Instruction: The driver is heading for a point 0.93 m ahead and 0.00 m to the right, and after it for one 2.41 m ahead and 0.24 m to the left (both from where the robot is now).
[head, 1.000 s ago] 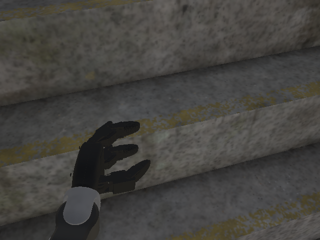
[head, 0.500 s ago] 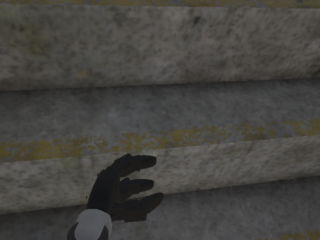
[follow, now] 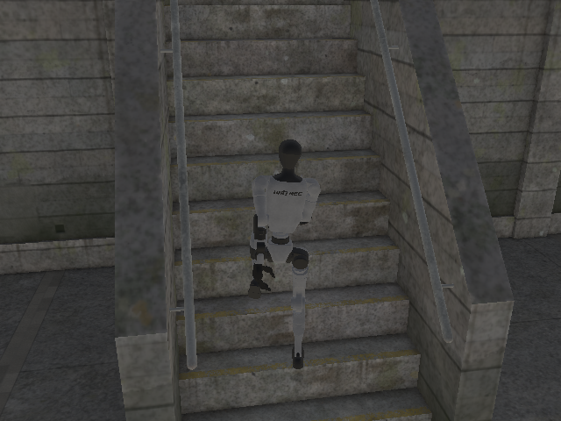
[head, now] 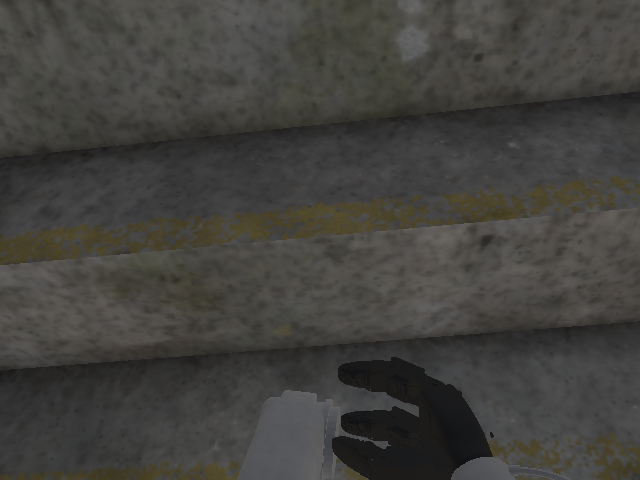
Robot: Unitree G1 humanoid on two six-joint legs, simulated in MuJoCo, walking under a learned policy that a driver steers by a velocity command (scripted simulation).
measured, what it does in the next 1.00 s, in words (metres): climbs: left foot 0.27 m higher, then right foot 0.27 m lower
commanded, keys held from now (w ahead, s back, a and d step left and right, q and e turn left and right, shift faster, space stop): w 1.00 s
